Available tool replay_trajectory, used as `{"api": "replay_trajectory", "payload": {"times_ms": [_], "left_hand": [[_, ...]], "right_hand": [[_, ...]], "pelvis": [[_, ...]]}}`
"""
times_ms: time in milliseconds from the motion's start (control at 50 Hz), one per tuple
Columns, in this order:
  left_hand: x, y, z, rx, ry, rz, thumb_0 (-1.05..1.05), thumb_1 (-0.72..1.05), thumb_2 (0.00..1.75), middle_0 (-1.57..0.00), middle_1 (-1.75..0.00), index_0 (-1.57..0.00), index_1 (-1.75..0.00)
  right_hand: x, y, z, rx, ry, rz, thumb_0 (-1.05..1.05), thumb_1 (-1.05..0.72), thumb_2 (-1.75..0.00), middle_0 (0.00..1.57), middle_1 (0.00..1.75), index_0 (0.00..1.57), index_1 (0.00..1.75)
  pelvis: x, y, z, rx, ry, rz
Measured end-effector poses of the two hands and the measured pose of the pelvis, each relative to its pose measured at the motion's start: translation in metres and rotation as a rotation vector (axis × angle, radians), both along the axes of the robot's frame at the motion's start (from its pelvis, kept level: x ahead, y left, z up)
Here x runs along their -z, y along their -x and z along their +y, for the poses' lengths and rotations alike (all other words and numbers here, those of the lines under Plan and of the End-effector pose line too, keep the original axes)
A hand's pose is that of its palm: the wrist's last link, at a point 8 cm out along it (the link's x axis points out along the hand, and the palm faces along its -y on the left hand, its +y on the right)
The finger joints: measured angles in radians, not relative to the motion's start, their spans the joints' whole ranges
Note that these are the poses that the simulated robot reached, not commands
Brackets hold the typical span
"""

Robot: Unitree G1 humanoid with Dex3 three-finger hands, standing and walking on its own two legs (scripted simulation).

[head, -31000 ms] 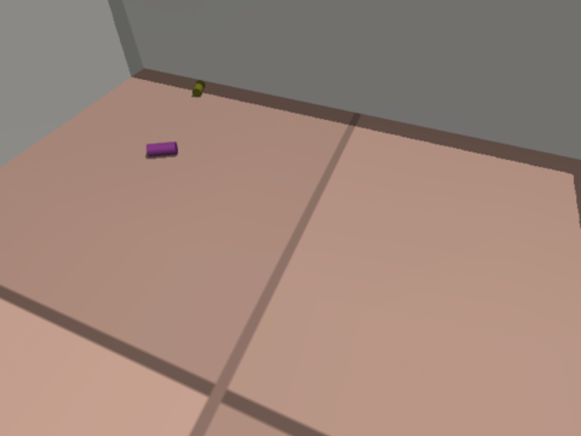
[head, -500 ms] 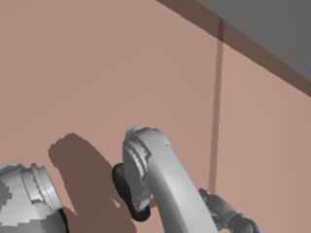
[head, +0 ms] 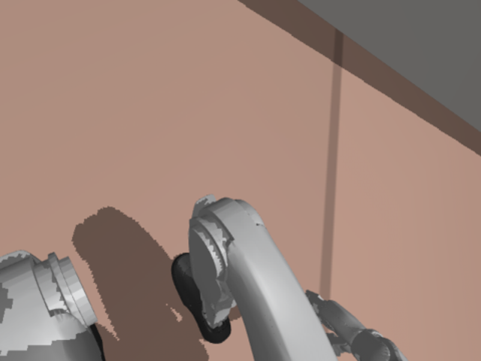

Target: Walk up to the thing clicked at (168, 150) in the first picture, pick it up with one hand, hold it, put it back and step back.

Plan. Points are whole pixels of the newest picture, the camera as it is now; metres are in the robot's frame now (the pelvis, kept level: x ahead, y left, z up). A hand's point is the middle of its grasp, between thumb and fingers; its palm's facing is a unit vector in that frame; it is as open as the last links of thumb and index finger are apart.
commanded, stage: open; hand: left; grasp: from above
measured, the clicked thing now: out of the picture +0.44 +0.36 -0.27
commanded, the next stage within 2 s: withdraw in 0.22 s
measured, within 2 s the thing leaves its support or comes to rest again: neither
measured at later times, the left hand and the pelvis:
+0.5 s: hand out of the picture +0.44 +0.36 -0.23, palm faces -0.39 -0.12 -0.91, open 13.8 cm; pelvis +0.00 +0.00 +0.00, yaw +0 degrees
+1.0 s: hand out of the picture +0.41 +0.36 -0.06, palm faces -0.48 -0.15 -0.87, open 14.0 cm; pelvis -0.01 -0.01 +0.07, yaw +7 degrees
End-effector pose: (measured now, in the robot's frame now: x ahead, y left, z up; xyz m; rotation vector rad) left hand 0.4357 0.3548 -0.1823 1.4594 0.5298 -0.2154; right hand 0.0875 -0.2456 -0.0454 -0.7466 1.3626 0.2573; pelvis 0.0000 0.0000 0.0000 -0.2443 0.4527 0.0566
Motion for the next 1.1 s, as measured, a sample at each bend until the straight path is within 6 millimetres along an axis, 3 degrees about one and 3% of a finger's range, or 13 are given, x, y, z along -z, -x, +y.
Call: {"api": "replay_trajectory", "payload": {"times_ms": [260,460,580,700,880,980,1100], "left_hand": [[-0.001,0.000,0.000,0.004,0.001,0.006,0.00,-0.41,0.92,-0.12,-1.01,-0.14,-0.99],[-0.008,-0.004,0.002,0.000,-0.003,-0.031,0.00,-0.46,0.95,-0.10,-1.03,-0.11,-1.01],[-0.034,-0.015,0.011,-0.066,-0.036,-0.137,0.00,-0.48,0.96,-0.09,-1.02,-0.10,-1.00],[-0.086,-0.017,0.025,-0.155,-0.093,-0.198,0.00,-0.49,0.97,-0.09,-1.00,-0.10,-0.99],[-0.163,0.000,0.023,-0.180,-0.095,-0.033,0.00,-0.50,0.97,-0.10,-0.97,-0.09,-0.97],[-0.176,0.012,0.012,-0.136,-0.043,0.046,0.00,-0.48,0.97,-0.11,-0.96,-0.11,-0.96],[-0.162,0.023,0.007,-0.087,-0.013,0.042,0.00,-0.48,0.97,-0.11,-0.96,-0.11,-0.96]], "right_hand": [[0.000,-0.001,0.001,0.001,-0.002,-0.009,0.00,-0.90,-0.90,0.20,0.30,0.20,0.30],[0.001,0.002,0.001,0.003,-0.008,-0.002,0.00,-0.90,-0.90,0.20,0.30,0.20,0.30],[0.003,0.004,0.000,0.035,-0.035,-0.007,0.00,-0.90,-0.90,0.20,0.29,0.20,0.30],[0.009,-0.001,0.001,0.121,-0.093,-0.027,0.00,-0.90,-0.90,0.20,0.29,0.20,0.30],[-0.004,-0.020,0.002,0.230,-0.158,-0.075,0.00,-0.90,-0.90,0.20,0.29,0.20,0.30],[-0.021,-0.024,-0.006,0.222,-0.121,-0.097,0.00,-0.90,-0.90,0.20,0.29,0.20,0.30],[-0.028,-0.018,-0.021,0.192,-0.044,-0.094,0.00,-0.90,-0.90,0.20,0.29,0.20,0.30]], "pelvis": [[0.000,0.001,0.001,-0.001,0.001,-0.004],[0.001,0.001,-0.001,-0.003,-0.004,-0.004],[-0.001,-0.001,-0.001,-0.001,-0.006,0.022],[-0.009,-0.005,-0.001,-0.016,-0.019,0.079],[-0.051,0.000,-0.004,-0.061,-0.059,0.121],[-0.067,0.005,-0.007,-0.075,-0.072,0.118],[-0.064,0.011,-0.010,-0.079,-0.078,0.109]]}}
